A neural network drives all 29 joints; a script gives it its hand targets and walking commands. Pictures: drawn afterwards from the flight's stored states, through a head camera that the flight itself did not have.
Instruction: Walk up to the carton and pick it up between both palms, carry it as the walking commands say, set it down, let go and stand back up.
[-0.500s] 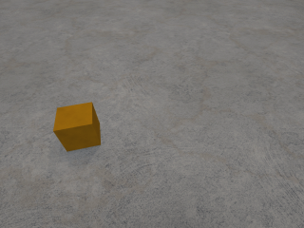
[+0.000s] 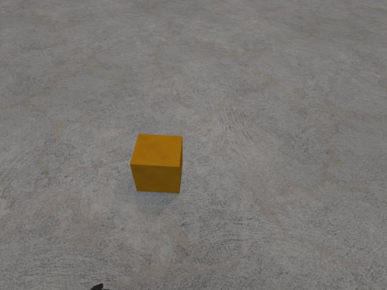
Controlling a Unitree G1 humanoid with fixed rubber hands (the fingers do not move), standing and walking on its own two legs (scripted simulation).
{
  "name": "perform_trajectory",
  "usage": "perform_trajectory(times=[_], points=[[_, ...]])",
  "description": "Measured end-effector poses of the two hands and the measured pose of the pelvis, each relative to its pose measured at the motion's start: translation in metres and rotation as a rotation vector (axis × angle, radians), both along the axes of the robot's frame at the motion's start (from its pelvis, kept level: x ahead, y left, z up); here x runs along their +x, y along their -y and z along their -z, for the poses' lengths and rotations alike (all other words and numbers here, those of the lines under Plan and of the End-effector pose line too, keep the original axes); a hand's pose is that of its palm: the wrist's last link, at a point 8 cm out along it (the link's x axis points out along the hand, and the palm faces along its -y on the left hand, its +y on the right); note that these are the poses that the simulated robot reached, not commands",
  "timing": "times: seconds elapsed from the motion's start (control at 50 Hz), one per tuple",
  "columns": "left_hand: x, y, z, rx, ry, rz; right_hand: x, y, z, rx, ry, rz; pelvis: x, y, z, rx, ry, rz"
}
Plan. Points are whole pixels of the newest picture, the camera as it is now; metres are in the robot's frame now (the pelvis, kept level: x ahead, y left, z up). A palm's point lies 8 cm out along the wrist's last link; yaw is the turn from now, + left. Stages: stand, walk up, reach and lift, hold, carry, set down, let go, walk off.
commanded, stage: walk up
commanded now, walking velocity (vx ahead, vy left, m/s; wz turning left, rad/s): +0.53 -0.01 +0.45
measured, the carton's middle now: (159, 163) +0.94 +0.19 -0.64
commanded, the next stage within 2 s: none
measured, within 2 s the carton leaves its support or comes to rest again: neither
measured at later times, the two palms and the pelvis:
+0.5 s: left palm (93, 250) +0.26 +0.25 -0.10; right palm (297, 221) +0.35 -0.27 -0.14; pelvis +0.27 -0.02 +0.00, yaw +10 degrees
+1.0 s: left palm (80, 214) +0.37 +0.33 -0.14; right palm (246, 172) +0.49 -0.15 -0.10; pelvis +0.40 +0.08 +0.01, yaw +12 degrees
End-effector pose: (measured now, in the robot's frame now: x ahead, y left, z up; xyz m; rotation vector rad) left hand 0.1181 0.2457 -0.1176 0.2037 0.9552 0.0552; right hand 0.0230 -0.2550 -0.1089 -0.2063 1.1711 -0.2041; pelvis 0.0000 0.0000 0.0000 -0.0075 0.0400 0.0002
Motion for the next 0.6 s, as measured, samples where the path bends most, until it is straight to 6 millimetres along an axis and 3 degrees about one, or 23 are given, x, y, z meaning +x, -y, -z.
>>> perform_trajectory(times=[0.08, 0.16, 0.28, 0.32, 0.34, 0.38, 0.46, 0.54, 0.6], points=[[0.077, 0.013, -0.020, -0.038, 0.084, 0.023, -0.007, -0.013, -0.002, 0.024, -0.108, 0.044, 0.039, -0.004, -0.009, -0.005, 0.004, -0.037], [0.147, 0.022, -0.030, -0.048, 0.138, 0.030, 0.010, -0.013, 0.001, 0.031, -0.183, 0.067, 0.082, -0.002, -0.008, 0.000, 0.010, -0.068], [0.251, 0.037, -0.031, -0.024, 0.206, 0.029, 0.071, 0.008, 0.021, 0.029, -0.264, 0.063, 0.162, 0.014, 0.008, 0.008, 0.003, -0.112], [0.272, 0.036, -0.024, 0.007, 0.222, -0.001, 0.103, 0.019, 0.034, 0.033, -0.286, 0.035, 0.190, 0.022, 0.019, 0.013, 0.005, -0.135], [0.272, 0.032, -0.020, 0.028, 0.199, -0.020, 0.123, 0.024, 0.038, 0.034, -0.284, 0.019, 0.201, 0.025, 0.020, 0.012, 0.006, -0.141], [0.250, 0.020, -0.013, 0.063, 0.098, -0.087, 0.170, 0.029, 0.040, 0.035, -0.250, -0.025, 0.222, 0.027, 0.015, 0.016, 0.011, -0.156], [0.177, -0.002, -0.013, 0.119, -0.147, -0.254, 0.275, 0.027, 0.034, 0.052, -0.139, -0.139, 0.259, 0.025, 0.000, 0.035, 0.026, -0.176], [0.111, -0.002, -0.020, 0.123, -0.342, -0.374, 0.365, 0.006, 0.027, 0.085, -0.047, -0.230, 0.286, 0.017, -0.008, 0.050, 0.032, -0.181], [0.080, 0.006, -0.025, 0.098, -0.443, -0.438, 0.417, -0.022, 0.023, 0.113, 0.006, -0.292, 0.303, 0.008, -0.011, 0.052, 0.034, -0.182]])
